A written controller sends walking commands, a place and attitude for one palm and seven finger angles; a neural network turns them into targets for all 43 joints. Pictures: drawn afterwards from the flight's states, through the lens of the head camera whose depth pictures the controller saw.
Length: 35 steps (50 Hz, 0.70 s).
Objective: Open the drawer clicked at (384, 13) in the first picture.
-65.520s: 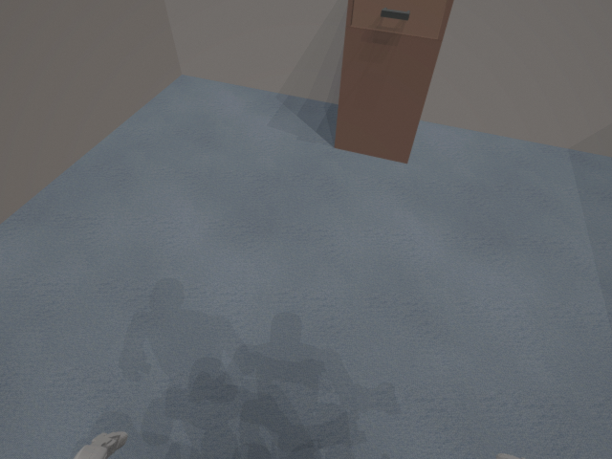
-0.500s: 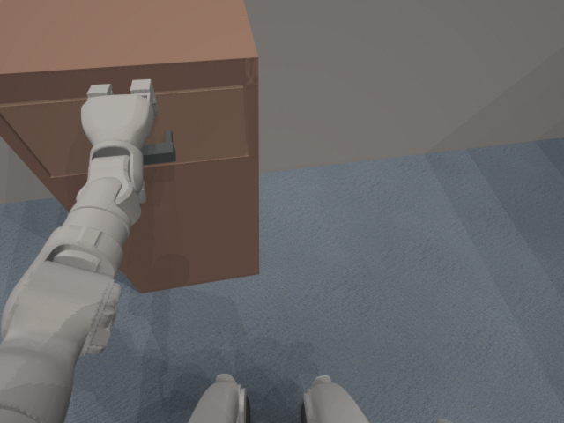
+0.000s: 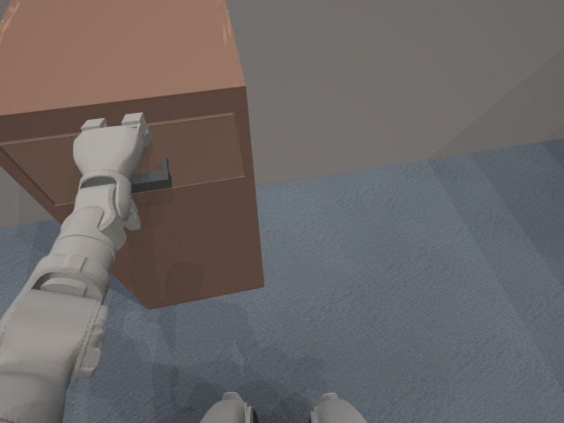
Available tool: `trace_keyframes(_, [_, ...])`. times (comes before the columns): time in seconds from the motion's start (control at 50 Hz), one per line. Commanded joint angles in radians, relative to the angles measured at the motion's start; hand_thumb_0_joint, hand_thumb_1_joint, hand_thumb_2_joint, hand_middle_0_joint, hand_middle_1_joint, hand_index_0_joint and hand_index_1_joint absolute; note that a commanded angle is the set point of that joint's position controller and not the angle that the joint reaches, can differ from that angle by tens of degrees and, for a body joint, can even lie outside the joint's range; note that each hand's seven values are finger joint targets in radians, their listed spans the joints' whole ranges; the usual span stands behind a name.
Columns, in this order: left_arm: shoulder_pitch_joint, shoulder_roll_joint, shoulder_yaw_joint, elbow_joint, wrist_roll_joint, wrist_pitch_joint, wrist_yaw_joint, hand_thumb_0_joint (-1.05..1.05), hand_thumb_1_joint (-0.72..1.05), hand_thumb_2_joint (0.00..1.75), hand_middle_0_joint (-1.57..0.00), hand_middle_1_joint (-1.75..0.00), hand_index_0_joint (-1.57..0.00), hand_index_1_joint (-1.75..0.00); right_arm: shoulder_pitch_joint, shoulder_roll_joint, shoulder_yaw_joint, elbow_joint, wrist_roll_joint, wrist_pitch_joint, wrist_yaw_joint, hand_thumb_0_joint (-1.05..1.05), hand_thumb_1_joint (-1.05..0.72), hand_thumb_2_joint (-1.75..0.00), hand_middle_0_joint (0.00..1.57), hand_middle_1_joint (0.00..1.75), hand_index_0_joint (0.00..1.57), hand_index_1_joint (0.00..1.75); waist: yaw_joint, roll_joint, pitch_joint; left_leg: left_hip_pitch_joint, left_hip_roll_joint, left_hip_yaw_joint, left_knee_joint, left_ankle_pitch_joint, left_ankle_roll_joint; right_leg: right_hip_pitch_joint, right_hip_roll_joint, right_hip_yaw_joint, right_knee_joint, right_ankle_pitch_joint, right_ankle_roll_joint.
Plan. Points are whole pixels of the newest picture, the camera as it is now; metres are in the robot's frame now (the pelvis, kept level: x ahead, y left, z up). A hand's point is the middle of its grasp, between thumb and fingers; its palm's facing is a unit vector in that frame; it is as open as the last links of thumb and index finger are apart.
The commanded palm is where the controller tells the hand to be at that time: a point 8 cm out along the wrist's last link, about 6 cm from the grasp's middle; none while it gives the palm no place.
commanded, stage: lift the fingers back up to retry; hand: left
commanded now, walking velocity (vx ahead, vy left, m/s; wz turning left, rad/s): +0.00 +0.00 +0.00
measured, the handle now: (137, 174) +0.53 +0.23 +0.00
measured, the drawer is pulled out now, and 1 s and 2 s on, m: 0.00 0.00 0.00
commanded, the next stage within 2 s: re-aim the fingers above the handle in 0.12 s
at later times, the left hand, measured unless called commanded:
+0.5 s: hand (125, 173) +0.48 +0.22 +0.05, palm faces +0.01 -0.02 -1.00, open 13.6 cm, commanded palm +0.46 +0.25 +0.10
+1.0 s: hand (118, 174) +0.48 +0.23 +0.05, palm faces -0.01 -0.03 -1.00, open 13.6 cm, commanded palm +0.46 +0.25 +0.11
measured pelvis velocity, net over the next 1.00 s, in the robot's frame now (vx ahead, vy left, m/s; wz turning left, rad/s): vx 0.07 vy -0.02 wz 0.01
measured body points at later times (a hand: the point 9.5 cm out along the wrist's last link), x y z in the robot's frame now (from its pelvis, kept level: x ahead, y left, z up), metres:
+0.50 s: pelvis +0.05 -0.02 +0.02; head +0.11 -0.03 +0.46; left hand +0.48 +0.22 +0.11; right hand +0.15 -0.28 -0.11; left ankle +0.07 +0.10 -0.69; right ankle +0.04 -0.13 -0.69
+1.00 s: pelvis +0.07 -0.02 +0.02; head +0.12 -0.04 +0.47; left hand +0.48 +0.23 +0.11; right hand +0.14 -0.29 -0.11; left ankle +0.07 +0.10 -0.69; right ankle +0.04 -0.13 -0.69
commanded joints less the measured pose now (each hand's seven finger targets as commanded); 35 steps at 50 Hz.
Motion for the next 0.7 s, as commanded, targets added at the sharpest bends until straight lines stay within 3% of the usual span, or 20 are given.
trace_keyframes(0.0, [-0.424, 0.41, 0.132, -0.146, -0.018, 0.052, 0.04, 0.0, -0.5, 0.3, -0.3, -1.2, -0.3, -1.2, 0.033, -0.153, -0.053, -0.086, -0.007, -0.03, -0.017, 0.0, -0.9, -0.9, 0.2, 0.3, 0.2, 0.3, 0.033, -0.059, -0.311, 0.207, -0.009, 0.012, -0.164, -0.168, 0.018, 0.177, -0.001, -0.039, -0.196, -0.125, -0.032])
trace_keyframes(0.02, [-0.403, 0.385, 0.122, -0.137, -0.02, 0.054, 0.038, 0.0, -0.5, 0.3, -0.3, -1.2, -0.3, -1.2, 0.03, -0.152, -0.055, -0.088, -0.007, -0.028, -0.015, 0.0, -0.9, -0.9, 0.2, 0.3, 0.2, 0.3, 0.034, -0.057, -0.293, 0.21, -0.012, 0.015, -0.167, -0.16, 0.017, 0.175, 0.0, -0.04, -0.203, -0.119, -0.032])
trace_keyframes(0.12, [-0.35, 0.387, 0.144, -0.17, -0.018, 0.045, 0.042, 0.0, -0.5, 0.3, -0.3, -1.2, -0.3, -1.2, 0.021, -0.15, -0.064, -0.08, -0.01, -0.015, -0.007, 0.0, -0.9, -0.9, 0.2, 0.3, 0.2, 0.3, 0.052, -0.06, -0.321, 0.256, -0.013, 0.027, -0.161, -0.033, 0.018, 0.235, 0.0, -0.035, -0.21, -0.01, -0.034])
trace_keyframes(0.2, [-0.325, 0.348, 0.134, -0.195, -0.019, 0.035, 0.041, 0.0, -0.5, 0.3, -0.3, -1.2, -0.3, -1.2, 0.016, -0.145, -0.071, -0.079, -0.012, -0.004, 0.003, 0.0, -0.9, -0.9, 0.2, 0.3, 0.2, 0.3, 0.051, -0.065, -0.318, 0.284, -0.015, 0.029, -0.159, 0.037, 0.017, 0.255, 0.002, -0.039, -0.209, 0.059, -0.034])
trace_keyframes(0.22, [-0.311, 0.367, 0.153, -0.208, -0.018, 0.033, 0.042, 0.0, -0.5, 0.3, -0.3, -1.2, -0.3, -1.2, 0.008, -0.145, -0.073, -0.079, -0.013, -0.001, 0.004, 0.0, -0.9, -0.9, 0.2, 0.3, 0.2, 0.3, 0.06, -0.06, -0.327, 0.294, -0.016, 0.035, -0.156, 0.058, 0.017, 0.27, 0.001, -0.034, -0.211, 0.086, -0.035])
trace_keyframes(0.26, [-0.295, 0.337, 0.143, -0.224, -0.015, 0.03, 0.041, 0.0, -0.5, 0.3, -0.3, -1.2, -0.3, -1.2, 0.006, -0.138, -0.078, -0.084, -0.015, 0.006, 0.009, 0.0, -0.9, -0.9, 0.2, 0.3, 0.2, 0.3, 0.063, -0.057, -0.35, 0.31, -0.02, 0.033, -0.152, 0.102, 0.016, 0.294, 0.003, -0.034, -0.207, 0.135, -0.039])
trace_keyframes(0.28, [-0.275, 0.309, 0.126, -0.213, -0.015, 0.031, 0.041, 0.0, -0.5, 0.3, -0.3, -1.2, -0.3, -1.2, 0.007, -0.137, -0.08, -0.085, -0.014, 0.007, 0.012, 0.0, -0.9, -0.9, 0.2, 0.3, 0.2, 0.3, 0.055, -0.072, -0.325, 0.309, -0.02, 0.036, -0.154, 0.103, 0.016, 0.288, 0.002, -0.038, -0.209, 0.142, -0.036])
trace_keyframes(0.38, [-0.258, 0.368, 0.165, -0.237, -0.007, 0.03, 0.039, 0.0, -0.5, 0.3, -0.3, -1.2, -0.3, -1.2, -0.015, -0.139, -0.081, -0.084, -0.015, 0.018, 0.009, 0.0, -0.9, -0.9, 0.2, 0.3, 0.2, 0.3, 0.065, -0.076, -0.332, 0.303, -0.026, 0.046, -0.151, 0.128, 0.018, 0.338, -0.005, -0.02, -0.215, 0.2, -0.032])
trace_keyframes(0.42, [-0.228, 0.334, 0.146, -0.241, -0.008, 0.032, 0.035, 0.0, -0.5, 0.3, -0.3, -1.2, -0.3, -1.2, -0.02, -0.135, -0.082, -0.089, -0.015, 0.022, 0.011, 0.0, -0.9, -0.9, 0.2, 0.3, 0.2, 0.3, 0.069, -0.071, -0.326, 0.305, -0.029, 0.047, -0.153, 0.143, 0.016, 0.346, -0.004, -0.023, -0.214, 0.225, -0.033])
trace_keyframes(0.46, [-0.243, 0.335, 0.156, -0.279, -0.009, 0.021, 0.034, 0.0, -0.5, 0.3, -0.3, -1.2, -0.3, -1.2, -0.022, -0.132, -0.087, -0.088, -0.019, 0.025, 0.016, 0.0, -0.9, -0.9, 0.2, 0.3, 0.2, 0.3, 0.072, -0.045, -0.349, 0.332, -0.029, 0.048, -0.152, 0.175, 0.016, 0.361, -0.003, -0.024, -0.212, 0.256, -0.037])
trace_keyframes(0.68, [-0.136, 0.323, 0.184, -0.346, -0.011, -0.015, 0.029, 0.0, -0.5, 0.3, -0.3, -1.2, -0.3, -1.2, -0.038, -0.127, -0.101, -0.095, -0.019, 0.028, 0.027, 0.0, -0.9, -0.9, 0.2, 0.3, 0.2, 0.3, 0.094, -0.063, -0.365, 0.35, -0.033, 0.055, -0.161, 0.222, 0.018, 0.428, -0.006, -0.018, -0.21, 0.357, -0.034])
